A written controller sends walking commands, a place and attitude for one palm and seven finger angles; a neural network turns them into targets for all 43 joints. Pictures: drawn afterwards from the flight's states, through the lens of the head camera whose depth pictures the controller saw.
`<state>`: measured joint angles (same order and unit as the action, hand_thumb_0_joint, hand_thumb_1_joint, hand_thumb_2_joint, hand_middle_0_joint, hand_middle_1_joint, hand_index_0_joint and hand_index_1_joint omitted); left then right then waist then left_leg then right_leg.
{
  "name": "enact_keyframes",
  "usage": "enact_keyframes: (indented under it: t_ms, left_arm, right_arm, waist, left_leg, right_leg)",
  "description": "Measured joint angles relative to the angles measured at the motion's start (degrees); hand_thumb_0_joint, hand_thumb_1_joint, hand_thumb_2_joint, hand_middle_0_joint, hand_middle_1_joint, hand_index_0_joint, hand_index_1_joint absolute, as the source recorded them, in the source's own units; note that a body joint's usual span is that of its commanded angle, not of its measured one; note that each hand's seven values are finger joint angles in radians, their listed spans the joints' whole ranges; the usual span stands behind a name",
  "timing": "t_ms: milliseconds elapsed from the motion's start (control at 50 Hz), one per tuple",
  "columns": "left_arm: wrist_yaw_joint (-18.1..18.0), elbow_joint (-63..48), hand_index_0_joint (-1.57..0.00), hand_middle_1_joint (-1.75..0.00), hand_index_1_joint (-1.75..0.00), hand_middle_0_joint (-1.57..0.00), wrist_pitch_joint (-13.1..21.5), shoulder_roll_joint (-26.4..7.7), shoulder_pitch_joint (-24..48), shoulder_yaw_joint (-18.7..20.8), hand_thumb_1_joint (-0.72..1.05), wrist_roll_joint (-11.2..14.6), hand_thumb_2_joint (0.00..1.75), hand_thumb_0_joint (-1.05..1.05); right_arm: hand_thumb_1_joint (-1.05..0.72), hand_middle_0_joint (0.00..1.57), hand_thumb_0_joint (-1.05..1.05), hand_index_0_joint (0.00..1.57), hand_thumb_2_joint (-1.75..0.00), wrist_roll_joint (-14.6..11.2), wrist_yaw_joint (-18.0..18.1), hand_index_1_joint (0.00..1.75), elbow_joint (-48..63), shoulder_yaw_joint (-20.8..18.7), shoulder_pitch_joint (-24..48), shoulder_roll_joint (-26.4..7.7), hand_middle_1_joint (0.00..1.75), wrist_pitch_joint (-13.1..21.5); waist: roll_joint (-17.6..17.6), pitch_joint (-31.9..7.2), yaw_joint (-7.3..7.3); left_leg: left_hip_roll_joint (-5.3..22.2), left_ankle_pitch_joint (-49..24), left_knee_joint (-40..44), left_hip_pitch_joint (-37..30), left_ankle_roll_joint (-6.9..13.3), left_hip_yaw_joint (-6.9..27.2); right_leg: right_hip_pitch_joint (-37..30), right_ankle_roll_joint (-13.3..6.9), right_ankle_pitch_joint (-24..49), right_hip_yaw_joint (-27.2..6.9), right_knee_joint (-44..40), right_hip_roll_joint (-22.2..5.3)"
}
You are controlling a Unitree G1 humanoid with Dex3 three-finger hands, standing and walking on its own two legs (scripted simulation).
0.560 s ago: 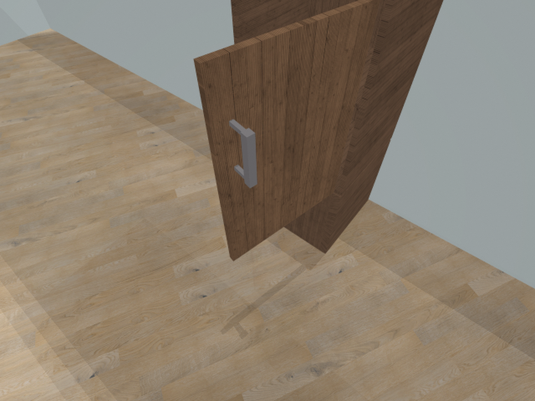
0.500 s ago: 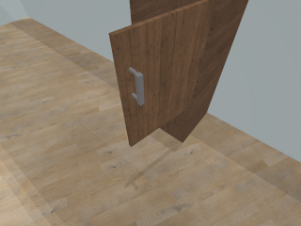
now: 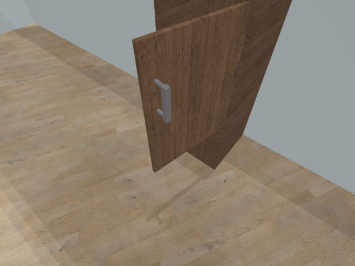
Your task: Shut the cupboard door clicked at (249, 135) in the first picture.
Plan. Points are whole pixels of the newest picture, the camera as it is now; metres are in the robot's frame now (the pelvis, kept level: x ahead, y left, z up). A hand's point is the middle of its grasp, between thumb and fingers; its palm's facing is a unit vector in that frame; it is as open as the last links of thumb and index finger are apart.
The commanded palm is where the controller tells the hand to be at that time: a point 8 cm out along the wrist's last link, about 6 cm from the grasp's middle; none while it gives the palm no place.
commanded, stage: look at it before walking up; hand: left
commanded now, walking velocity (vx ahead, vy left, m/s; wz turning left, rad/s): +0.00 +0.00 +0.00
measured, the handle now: (162, 101) +0.54 +0.08 +0.05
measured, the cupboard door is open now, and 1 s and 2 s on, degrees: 78 78 78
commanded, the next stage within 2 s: walk to a spot facing it in 0.28 s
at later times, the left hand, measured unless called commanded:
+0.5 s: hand out of the picture +0.06 +0.23 -0.17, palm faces -0.02 -0.95 -0.30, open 7.4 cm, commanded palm none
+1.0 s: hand out of the picture +0.07 +0.15 -0.17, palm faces -0.20 -0.94 -0.27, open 7.3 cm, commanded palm none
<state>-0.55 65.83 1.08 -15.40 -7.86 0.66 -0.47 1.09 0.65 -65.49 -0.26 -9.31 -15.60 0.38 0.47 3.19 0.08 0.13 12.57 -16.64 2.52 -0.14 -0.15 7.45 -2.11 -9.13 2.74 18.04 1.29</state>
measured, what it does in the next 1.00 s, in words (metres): lifts its left foot, turning right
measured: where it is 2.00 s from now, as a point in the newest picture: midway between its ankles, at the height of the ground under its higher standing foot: outside the picture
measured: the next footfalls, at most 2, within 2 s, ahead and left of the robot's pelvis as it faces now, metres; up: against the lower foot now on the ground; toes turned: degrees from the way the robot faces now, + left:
left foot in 1.36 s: +0.08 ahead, +0.10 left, +0.00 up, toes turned -29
right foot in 1.74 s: -0.05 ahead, -0.13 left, +0.00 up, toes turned -46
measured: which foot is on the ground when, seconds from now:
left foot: down 0.00-0.82, up 0.84-1.00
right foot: down 0.00-1.00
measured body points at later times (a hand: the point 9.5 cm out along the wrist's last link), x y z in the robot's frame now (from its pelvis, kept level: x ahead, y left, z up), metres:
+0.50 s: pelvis +0.00 +0.01 +0.00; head +0.02 +0.00 +0.45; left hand +0.07 +0.28 -0.14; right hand +0.04 -0.27 -0.15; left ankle -0.04 +0.12 -0.75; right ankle +0.01 -0.09 -0.75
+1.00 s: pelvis -0.02 -0.04 -0.01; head +0.04 -0.07 +0.43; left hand +0.08 +0.20 -0.15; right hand -0.01 -0.30 -0.17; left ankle -0.02 +0.13 -0.66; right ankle -0.02 -0.11 -0.75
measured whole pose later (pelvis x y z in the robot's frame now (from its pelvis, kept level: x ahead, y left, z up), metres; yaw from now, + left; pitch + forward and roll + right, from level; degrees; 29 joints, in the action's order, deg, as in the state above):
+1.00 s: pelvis -0.02 -0.04 -0.01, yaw -16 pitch +1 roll +3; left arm -0.6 55.5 -1.7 -10.9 -12.7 3.8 -1.1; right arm 0.8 1.1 -55.8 -3.7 -7.0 -13.2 -3.5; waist -0.1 8.2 -1.3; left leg 2.3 24.4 -65.0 26.6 -3.0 -0.3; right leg 16.7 -4.3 -13.8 -3.6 30.2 3.4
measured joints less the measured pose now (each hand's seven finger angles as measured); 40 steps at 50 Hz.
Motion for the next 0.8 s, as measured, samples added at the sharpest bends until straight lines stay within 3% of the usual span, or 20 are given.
enact_keyframes:
  t_ms: [480,660,740,800]
  left_arm:
    - [-0.06,-0.74,-0.21,-0.3,-0.3,-0.2,-0.42,-0.89,0.9,0.19,0.91,-0.04,0.9,0.0]
    - [0.53,-4.47,-0.2,-0.3,-0.3,-0.2,-3.79,0.99,-1.08,1.51,0.91,-0.56,0.9,0.0]
    - [1.17,-6.69,-0.2,-0.3,-0.3,-0.2,-5.2,2.15,-1.45,2.38,0.91,-0.76,0.9,0.0]
    - [1.64,-8.36,-0.2,-0.3,-0.3,-0.2,-4.96,3.47,-1.85,2.71,0.91,-0.73,0.9,0.0]
  right_arm:
    - [-0.9,0.2,0.0,0.2,-0.9,0.05,0.29,0.3,0.62,-0.16,0.75,-0.77,0.3,0.01]
    - [-0.9,0.2,0.0,0.2,-0.9,0.27,1.16,0.3,5.18,-1.1,0.03,2.64,0.3,-1.48]
    - [-0.9,0.2,0.0,0.2,-0.9,0.72,1.38,0.3,6.37,-1.56,-1.43,3.52,0.3,-1.52]
    - [-0.9,0.2,0.0,0.21,-0.9,0.9,1.44,0.3,6.7,-1.97,-2.55,3.18,0.3,-1.83]
  waist:
    - [-0.18,0.35,-0.24]
    - [-1.44,1.65,-0.62]
    - [-1.46,3.24,-0.89]
    - [0.62,4.04,-1.06]
  left_leg:
    - [-0.4,0.11,-0.44,0.61,0.46,-1.04]
    - [0.37,4.58,-8.28,4.22,0.44,-6.11]
    - [1.06,6.35,-11.12,4.64,0.26,-8.42]
    - [3.13,8.02,-13.94,5.23,-0.93,-9.12]
  right_leg:
    - [1.19,0.52,0.04,-1.04,0.91,-0.33]
    - [8.05,0.47,-3.6,-5.68,11.56,0.86]
    - [12.94,1.53,-14.05,-4.39,26.45,0.2]
    - [11.95,1.71,-14.75,-2.41,26.1,-0.61]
